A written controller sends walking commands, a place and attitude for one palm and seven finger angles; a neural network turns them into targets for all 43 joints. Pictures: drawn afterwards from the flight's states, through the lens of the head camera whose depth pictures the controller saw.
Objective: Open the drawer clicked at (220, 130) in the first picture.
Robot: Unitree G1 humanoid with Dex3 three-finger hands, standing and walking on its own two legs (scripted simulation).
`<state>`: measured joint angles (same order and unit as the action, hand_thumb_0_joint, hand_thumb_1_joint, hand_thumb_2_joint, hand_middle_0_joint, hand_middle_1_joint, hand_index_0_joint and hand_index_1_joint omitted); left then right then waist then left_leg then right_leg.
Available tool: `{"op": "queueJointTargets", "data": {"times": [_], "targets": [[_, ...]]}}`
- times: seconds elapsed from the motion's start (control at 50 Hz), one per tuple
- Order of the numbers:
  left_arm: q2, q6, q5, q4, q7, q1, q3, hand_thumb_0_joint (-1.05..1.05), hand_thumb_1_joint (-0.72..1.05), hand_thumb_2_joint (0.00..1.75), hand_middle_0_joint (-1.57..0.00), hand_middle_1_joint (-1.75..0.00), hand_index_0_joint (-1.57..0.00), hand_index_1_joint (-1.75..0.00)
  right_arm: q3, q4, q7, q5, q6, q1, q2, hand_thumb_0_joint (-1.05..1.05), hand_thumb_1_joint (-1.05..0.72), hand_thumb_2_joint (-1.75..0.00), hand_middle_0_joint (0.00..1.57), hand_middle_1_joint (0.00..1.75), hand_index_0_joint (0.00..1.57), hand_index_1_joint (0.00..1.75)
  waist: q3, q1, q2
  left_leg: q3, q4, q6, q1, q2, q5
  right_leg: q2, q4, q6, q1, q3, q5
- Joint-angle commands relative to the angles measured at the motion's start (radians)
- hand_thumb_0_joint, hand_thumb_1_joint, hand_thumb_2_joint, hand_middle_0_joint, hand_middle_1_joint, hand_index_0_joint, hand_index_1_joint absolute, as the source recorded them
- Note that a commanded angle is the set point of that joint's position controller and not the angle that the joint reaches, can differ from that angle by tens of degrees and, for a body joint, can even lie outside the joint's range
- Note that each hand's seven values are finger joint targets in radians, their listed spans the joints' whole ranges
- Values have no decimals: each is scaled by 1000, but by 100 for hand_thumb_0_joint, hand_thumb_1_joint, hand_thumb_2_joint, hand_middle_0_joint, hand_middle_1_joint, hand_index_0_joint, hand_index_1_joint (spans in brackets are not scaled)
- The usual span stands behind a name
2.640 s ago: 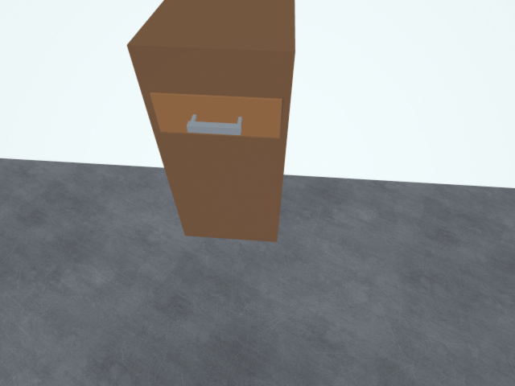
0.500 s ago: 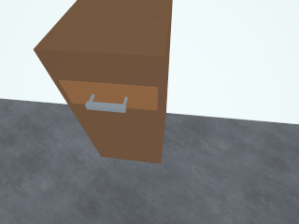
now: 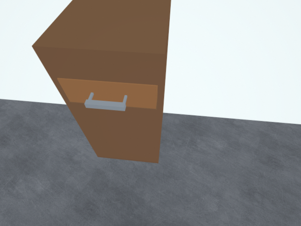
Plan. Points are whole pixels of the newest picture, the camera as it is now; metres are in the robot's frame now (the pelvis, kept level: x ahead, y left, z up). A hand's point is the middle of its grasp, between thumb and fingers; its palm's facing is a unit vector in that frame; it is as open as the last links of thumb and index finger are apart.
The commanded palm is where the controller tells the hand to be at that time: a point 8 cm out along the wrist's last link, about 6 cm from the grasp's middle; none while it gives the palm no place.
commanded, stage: come to a stop and stand still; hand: left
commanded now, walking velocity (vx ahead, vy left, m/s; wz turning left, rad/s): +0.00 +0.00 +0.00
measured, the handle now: (106, 100) +0.55 +0.22 -0.08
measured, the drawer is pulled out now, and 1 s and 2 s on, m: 0.00 0.00 0.00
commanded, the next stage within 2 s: look again from close up in 0.30 s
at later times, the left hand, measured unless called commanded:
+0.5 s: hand out of the picture +0.01 +0.18 -0.16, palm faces -0.03 -0.97 -0.22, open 7.4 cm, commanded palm none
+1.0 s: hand out of the picture +0.00 +0.16 -0.17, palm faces -0.01 -0.98 -0.17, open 7.4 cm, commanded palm +0.11 +0.20 -0.06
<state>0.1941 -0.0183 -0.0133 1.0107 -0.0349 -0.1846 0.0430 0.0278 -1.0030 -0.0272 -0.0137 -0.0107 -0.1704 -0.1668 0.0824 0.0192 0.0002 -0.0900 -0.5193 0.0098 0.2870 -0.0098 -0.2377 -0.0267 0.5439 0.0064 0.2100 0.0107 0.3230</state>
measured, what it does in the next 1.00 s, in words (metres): stands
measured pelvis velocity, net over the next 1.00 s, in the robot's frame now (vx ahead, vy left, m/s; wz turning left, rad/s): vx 0.01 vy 0.00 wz -0.03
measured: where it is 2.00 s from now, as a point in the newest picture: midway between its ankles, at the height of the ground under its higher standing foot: outside the picture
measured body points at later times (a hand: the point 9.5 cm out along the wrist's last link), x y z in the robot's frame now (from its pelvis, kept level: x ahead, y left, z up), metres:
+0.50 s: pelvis -0.01 -0.01 +0.00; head -0.01 -0.01 +0.45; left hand +0.02 +0.23 -0.15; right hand -0.03 -0.23 -0.16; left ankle +0.02 +0.11 -0.73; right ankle -0.03 -0.12 -0.73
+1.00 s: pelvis +0.01 +0.00 +0.01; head +0.02 -0.01 +0.46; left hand +0.00 +0.21 -0.16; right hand +0.02 -0.23 -0.15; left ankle +0.02 +0.11 -0.73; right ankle -0.03 -0.12 -0.73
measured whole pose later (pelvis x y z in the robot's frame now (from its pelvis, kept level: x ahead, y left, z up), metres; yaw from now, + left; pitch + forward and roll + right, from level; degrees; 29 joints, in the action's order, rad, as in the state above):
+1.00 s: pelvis +0.01 +0.00 +0.01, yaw -2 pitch +0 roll +1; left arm 0.14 0.01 -0.01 1.11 -0.03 -0.32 -0.01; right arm -0.01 -1.11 -0.02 -0.01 0.02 -0.25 -0.16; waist 0.02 0.00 -0.01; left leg -0.06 -0.48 0.00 0.23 -0.01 -0.24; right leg 0.01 0.49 -0.01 0.16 0.03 0.33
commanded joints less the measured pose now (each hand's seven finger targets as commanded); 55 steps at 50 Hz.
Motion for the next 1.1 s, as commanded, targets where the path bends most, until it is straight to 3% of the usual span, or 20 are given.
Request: {"op": "queueJointTargets", "data": {"times": [0.0,0.02,0.04,0.06,0.1,0.14,0.2,0.28,0.34,0.54,0.62,0.76,0.96,0.98,1.0,1.02,1.04,1.06,1.08], "targets": [[162,66,-9,-79,-26,-82,-6,0,90,90,-20,-30,-20,-30,22,119,33,4,10,-23,-92,0,-90,-90,20,30,20,30,-177,-32,-170,50,-119,-14,15,-15,-121,-176,-137,-104,-71,211,-470],[151,75,-9,-84,-30,-94,0,0,90,90,-20,-30,-20,-30,21,122,32,4,13,-35,-88,0,-90,-90,20,30,20,30,-185,-36,-191,53,-112,-7,46,-14,-108,-175,-94,-123,-125,217,-625],[153,77,-8,-90,-30,-97,2,0,90,90,-20,-30,-20,-30,18,119,29,4,14,-52,-83,0,-90,-90,20,30,20,30,-194,-37,-151,53,-87,4,36,-10,-95,-163,-58,-120,-162,177,-712],[145,73,-4,-91,-29,-98,-1,0,90,90,-20,-30,-20,-30,14,110,24,6,15,-69,-79,0,-90,-90,20,30,20,30,-173,-45,-117,60,-44,9,-13,-13,-32,-150,-49,-110,-117,156,-682],[130,56,0,-99,-25,-84,-13,0,90,90,-20,-30,-20,-30,9,94,19,6,15,-87,-93,0,-90,-90,20,30,20,30,-85,-50,-52,91,14,16,-94,-48,87,-93,-82,-73,36,112,-371],[116,45,-3,-94,-20,-83,-21,0,90,90,-20,-30,-20,-30,3,78,20,1,19,-91,-105,0,-90,-90,20,30,20,30,32,-38,21,129,69,29,-39,-78,72,-44,-118,-51,102,86,-114],[114,39,-1,-76,-12,-103,-29,0,90,90,-20,-30,-20,-30,-3,64,20,-3,18,-101,-119,0,-90,-90,20,30,20,30,60,-34,-29,137,108,26,-5,-65,-71,-35,-175,-53,122,104,82],[118,38,-2,-66,-4,-123,-29,0,90,90,-20,-30,-20,-30,-8,36,20,-7,19,-133,-121,0,-90,-90,20,30,20,30,28,-30,-20,138,127,25,-12,-63,-117,-35,-190,-55,122,111,148],[111,41,0,-53,-1,-126,-30,0,90,90,-20,-30,-20,-30,-13,17,17,-5,24,-151,-112,0,-90,-90,20,30,20,30,4,-31,-32,135,127,23,-28,-65,-83,-39,-194,-56,107,113,117],[84,46,1,19,1,-173,-36,0,90,90,-20,-30,-20,-30,-22,-52,6,2,39,-176,-104,0,-90,-90,20,30,20,30,-26,-20,13,137,133,28,-57,-90,33,-36,-151,-52,50,94,-70],[70,47,2,47,0,-189,-37,0,90,90,-20,-30,-20,-30,-22,-71,1,4,42,-175,-96,0,-90,-90,20,30,20,30,-46,-19,-14,124,118,28,-77,-90,85,-43,-145,-50,30,94,-138],[56,45,-2,72,-2,-202,-38,0,90,90,-20,-30,-20,-30,-21,-87,-1,5,39,-159,-87,0,-90,-90,20,30,20,30,-11,-19,-1,124,122,29,-85,-94,84,-41,-147,-47,52,93,-137],[51,46,-4,75,-3,-203,-35,0,90,90,-20,-30,-20,-30,-19,-87,-3,4,41,-135,-89,0,-90,-90,20,30,20,30,-20,-19,-10,120,115,28,-104,-93,131,-49,-147,-42,40,89,-193],[66,67,-16,95,-42,-262,-30,0,90,90,-20,-30,-20,-30,-12,-12,3,13,44,-40,-108,0,-90,-90,20,30,20,30,11,13,-34,98,-92,-6,-30,-96,213,-109,-192,-17,45,154,-539],[320,235,-100,-1486,-54,486,-113,0,88,89,-20,-32,-20,-32,-4,338,-42,68,194,-84,-248,0,-90,-90,20,30,20,30,-497,-88,258,65,63,41,-338,7,359,-7,-38,-57,-9,104,-493],[278,164,-124,-1212,-141,60,-25,0,85,88,-20,-33,-20,-33,-5,266,-92,50,290,-18,-177,0,-90,-90,20,30,20,30,-506,2,372,90,46,28,-438,-49,499,11,47,-61,67,3,-242],[113,7,-130,-1094,-191,-227,-112,0,83,87,-21,-34,-21,-34,15,277,-88,79,329,-19,-136,0,-90,-90,20,30,20,30,-355,-26,268,106,79,11,-279,-48,399,31,78,-36,185,-55,-56],[-24,-29,-175,-1085,-192,-225,-214,0,81,86,-21,-36,-21,-36,3,278,-83,79,340,-1,-126,0,-90,-90,20,30,20,30,-225,-34,157,101,49,20,-178,-47,345,23,55,-31,185,-71,-85],[40,-24,-262,-1157,-220,-140,-218,0,78,85,-21,-37,-21,-37,14,341,-70,56,345,30,-175,0,-90,-90,20,30,20,30,-111,-60,96,121,8,20,-66,-24,207,30,19,-35,248,-58,-104]]}}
